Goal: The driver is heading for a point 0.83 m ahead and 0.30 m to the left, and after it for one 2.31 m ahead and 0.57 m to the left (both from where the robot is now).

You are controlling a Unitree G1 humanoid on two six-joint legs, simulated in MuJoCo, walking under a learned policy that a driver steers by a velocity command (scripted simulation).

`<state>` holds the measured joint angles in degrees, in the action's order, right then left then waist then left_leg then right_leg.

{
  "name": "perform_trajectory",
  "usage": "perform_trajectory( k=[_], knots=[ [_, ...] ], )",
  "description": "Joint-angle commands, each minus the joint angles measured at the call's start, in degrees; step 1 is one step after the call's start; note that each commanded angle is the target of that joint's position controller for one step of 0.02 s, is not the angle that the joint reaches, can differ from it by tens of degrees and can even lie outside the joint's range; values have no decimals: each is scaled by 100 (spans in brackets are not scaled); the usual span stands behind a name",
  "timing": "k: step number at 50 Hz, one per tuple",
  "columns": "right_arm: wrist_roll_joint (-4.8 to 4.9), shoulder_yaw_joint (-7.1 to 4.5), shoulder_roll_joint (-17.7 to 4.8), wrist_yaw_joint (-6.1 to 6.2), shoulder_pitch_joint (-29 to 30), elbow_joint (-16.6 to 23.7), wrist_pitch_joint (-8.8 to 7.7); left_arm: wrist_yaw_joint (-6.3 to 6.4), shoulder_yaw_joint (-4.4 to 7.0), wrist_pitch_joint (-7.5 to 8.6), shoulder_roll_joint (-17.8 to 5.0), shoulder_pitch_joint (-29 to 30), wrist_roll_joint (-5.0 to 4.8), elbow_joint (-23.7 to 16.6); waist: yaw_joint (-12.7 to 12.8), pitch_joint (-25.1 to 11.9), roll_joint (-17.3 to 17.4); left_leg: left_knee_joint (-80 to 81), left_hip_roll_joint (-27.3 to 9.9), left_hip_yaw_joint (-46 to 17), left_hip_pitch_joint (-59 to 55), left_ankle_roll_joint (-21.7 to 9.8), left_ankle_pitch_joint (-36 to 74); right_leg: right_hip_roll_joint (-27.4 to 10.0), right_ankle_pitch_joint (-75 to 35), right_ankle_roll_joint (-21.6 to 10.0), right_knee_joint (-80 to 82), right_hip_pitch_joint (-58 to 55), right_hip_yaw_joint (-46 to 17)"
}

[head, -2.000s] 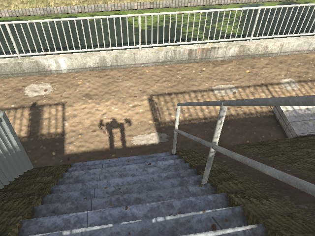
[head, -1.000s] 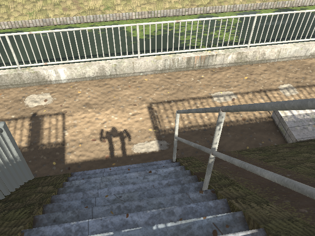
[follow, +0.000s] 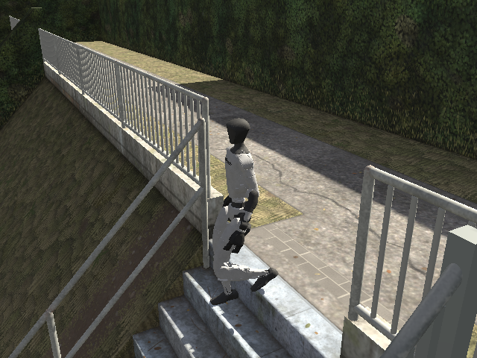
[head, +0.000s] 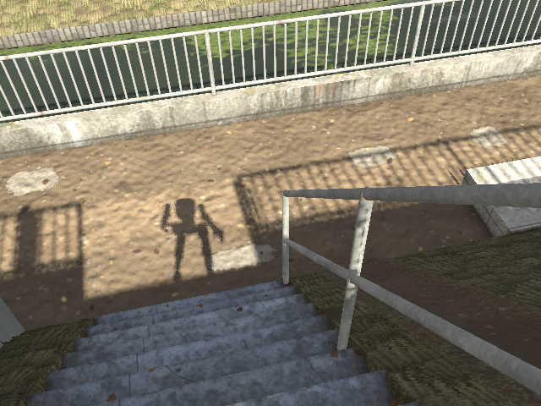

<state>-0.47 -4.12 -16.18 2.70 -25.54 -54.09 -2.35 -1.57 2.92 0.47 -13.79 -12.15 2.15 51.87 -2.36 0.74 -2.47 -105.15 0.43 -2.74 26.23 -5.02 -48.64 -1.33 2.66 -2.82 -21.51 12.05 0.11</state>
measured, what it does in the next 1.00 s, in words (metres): goes down, turning left: left foot 0.22 m lower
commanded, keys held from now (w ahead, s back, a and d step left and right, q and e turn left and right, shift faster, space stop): w+q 0.84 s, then w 0.16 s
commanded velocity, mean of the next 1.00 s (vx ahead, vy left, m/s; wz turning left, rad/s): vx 0.50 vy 0.00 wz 0.47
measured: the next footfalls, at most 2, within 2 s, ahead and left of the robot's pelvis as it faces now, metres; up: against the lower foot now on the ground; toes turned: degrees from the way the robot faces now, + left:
left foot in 0.52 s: +0.28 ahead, +0.14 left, -0.22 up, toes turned +15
right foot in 1.08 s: +0.54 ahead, +0.03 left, -0.44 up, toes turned +32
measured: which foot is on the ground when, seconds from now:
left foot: up 0.00-0.50, down 0.52-1.00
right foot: down 0.00-0.50, up 0.52-1.00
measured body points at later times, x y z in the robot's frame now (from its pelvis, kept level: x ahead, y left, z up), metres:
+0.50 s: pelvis +0.18 +0.04 -0.19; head +0.16 +0.04 +0.26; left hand +0.09 +0.27 -0.34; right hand +0.38 -0.17 -0.30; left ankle +0.27 +0.13 -0.93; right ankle +0.06 -0.08 -0.72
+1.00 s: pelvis +0.38 +0.10 -0.36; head +0.33 +0.11 +0.09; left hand +0.38 +0.38 -0.49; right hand +0.49 -0.13 -0.49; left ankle +0.24 +0.13 -0.98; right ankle +0.55 +0.02 -1.05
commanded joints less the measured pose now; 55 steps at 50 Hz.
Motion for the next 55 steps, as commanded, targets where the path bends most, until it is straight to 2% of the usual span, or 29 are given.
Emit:
perform_trajectory(
  k=[1,2,3,6,9,12,13,17,20,21,23,24,25,26,27,28,29,30,32,34,36,37,42,46,51,52,53,54,55],
  knots=[
    [-129,185,198,70,-894,399,158,-80,470,179,-1844,-2049,-394,470,194,-1256,-1622,-1637,-67,-319,3690,-216,850,-2352,-1264,-1119,-1134,-2780,-1956],
    [-166,37,-398,5,-467,60,223,-96,210,222,-864,-1604,-284,199,236,-647,-59,-1467,-29,-282,3258,-231,1695,-1643,-571,-738,-722,-1699,-1410],
    [-130,9,-209,-12,-20,328,217,-68,97,387,-797,-1543,-87,193,203,-377,-118,-230,-3,-596,3412,-128,3038,-1869,-278,-754,-1036,-914,-1322],
    [-223,71,67,-95,839,546,457,124,-197,530,-262,-1423,-167,324,44,803,-278,1876,26,-667,2956,518,4840,-1824,178,-668,-905,1529,-1325],
    [-254,18,116,-63,211,235,494,147,-125,564,-812,-1967,-147,426,-53,216,-485,2195,231,-635,2387,366,5003,-1886,-1063,-592,-1378,1218,-1326],
    [-283,-91,10,-111,1117,599,368,224,-186,600,-592,-1862,-224,418,126,580,-607,3303,279,-909,3209,159,6350,-1484,1239,-242,-2013,849,-1152],
    [-261,-60,70,-170,1192,753,388,267,-205,628,-445,-1593,-231,399,-74,599,-383,4028,324,-834,2734,260,7137,-1467,1940,-424,-2175,1422,-956],
    [-160,62,279,-404,2081,1051,295,357,-187,638,-515,-1479,-140,251,254,1129,-113,5893,385,-112,1125,341,8340,-1229,3638,-379,-2245,2314,-292],
    [-62,9,162,-439,2290,1059,259,333,-171,558,-553,-1793,-24,313,700,1051,-310,6452,59,358,918,95,8318,-1458,2386,-441,-3167,1413,-115],
    [-3,-9,130,-392,2019,1108,287,372,-97,496,-827,-1471,69,256,489,815,-762,6661,-273,313,966,-36,7838,-1700,1649,-540,-3556,887,-352],
    [27,-127,-185,-300,998,855,316,382,-9,337,-945,-1045,148,208,38,131,-747,7002,-461,458,-397,-244,7074,-1663,190,-551,-4908,780,-73],
    [150,-195,-380,-354,731,692,225,460,11,152,-732,-1589,267,268,212,324,-197,8896,-336,122,-415,-347,5028,-1407,-293,-629,-5799,64,143],
    [-56,-236,-315,-349,-323,255,143,501,85,109,-739,-1548,202,337,-329,4,348,9085,-117,410,-2265,-349,6179,-1075,-461,-571,-7802,888,609],
    [64,-277,-365,-355,-465,139,211,494,78,63,-510,-1262,187,311,-580,116,1190,8588,-449,-15,-3009,-532,6231,-201,3296,-511,-10210,2398,1029],
    [99,-153,-750,-482,-706,11,165,397,-93,80,42,-1205,266,-177,-119,215,1853,6061,-744,-400,-3791,-440,10252,13,4902,-299,-11201,4703,826],
    [364,-135,-801,-454,-823,34,200,319,-138,114,-199,-1346,213,-687,-1,-756,1549,5887,-1143,-1444,-4528,-993,10532,-68,4610,-49,-10459,5469,409],
    [319,-167,-858,-381,-1047,-26,220,290,-123,141,-428,-1022,177,-743,-217,-791,993,6598,-1615,-2222,-3992,-1509,7990,-246,4157,43,-9604,5861,-30],
    [219,-203,-1114,-272,-843,-44,261,273,-159,129,-256,-963,140,-716,8,-960,1358,7302,-1843,-3298,-3483,-1891,4635,-322,4037,201,-9286,5907,-311],
    [4,52,-591,-287,-467,125,165,328,-66,6,-561,-321,213,-593,167,-83,595,7627,-1552,-3366,-2151,-1526,2795,-385,2017,411,-7779,5913,-639],
    [45,324,-2,-155,108,293,99,286,-170,-191,-229,87,148,-742,436,380,457,7590,-1005,-2953,21,-1101,2941,-168,398,885,-6318,4718,-302],
    [61,254,-350,-94,-29,285,57,273,-154,-216,-153,-623,214,-311,540,-109,723,7226,-756,-2865,238,-834,4350,-79,-365,913,-6493,3695,-187],
    [106,281,-179,-74,47,211,2,230,-36,-144,-446,-479,59,-364,694,74,635,6734,-430,-2511,253,-737,3930,-75,-1215,823,-5332,3740,-400],
    [95,296,-193,-28,-327,204,38,109,-41,-150,-300,581,95,-869,182,315,881,6252,-274,-3213,-131,-942,2147,120,-2255,589,-3901,3720,-535],
    [52,322,-127,-14,-4,390,-14,113,22,-17,-435,565,124,-878,199,364,1031,5388,111,-2502,581,-899,2720,261,-2987,457,-2889,2145,-305],
    [-152,340,-100,24,-21,259,138,114,45,221,-309,62,-52,-682,-273,458,1001,3822,232,-2413,-465,-1093,4032,214,-2209,213,-1330,1809,-499],
    [-188,316,-196,15,579,289,193,144,153,203,-470,-959,-153,-351,281,96,1290,3144,157,-2386,-219,-1118,4915,-87,-2139,61,-956,817,-609],
    [-207,321,-142,-12,403,254,235,176,182,181,-588,-1595,-280,-230,390,164,1050,2465,406,-1686,-127,-998,5735,-159,-1911,76,472,14,-18],
    [-137,285,-78,-72,593,186,227,167,271,125,-638,-2602,-204,149,855,162,508,691,725,-1124,1155,-803,5458,-287,-2666,-135,888,-1684,170],
    [-129,205,45,-197,890,275,201,146,234,-10,-530,-3030,-421,182,1330,7,-707,-2030,1765,-487,2987,-529,706,-999,-3110,-572,542,-2926,-669]
  ],
)
Velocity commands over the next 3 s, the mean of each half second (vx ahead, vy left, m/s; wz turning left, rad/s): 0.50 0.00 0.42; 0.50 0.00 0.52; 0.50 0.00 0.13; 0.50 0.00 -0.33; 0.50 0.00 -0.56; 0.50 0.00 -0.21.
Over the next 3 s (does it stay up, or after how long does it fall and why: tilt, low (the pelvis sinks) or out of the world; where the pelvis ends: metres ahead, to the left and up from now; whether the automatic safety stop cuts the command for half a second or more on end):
stays up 1.26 0.37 -1.29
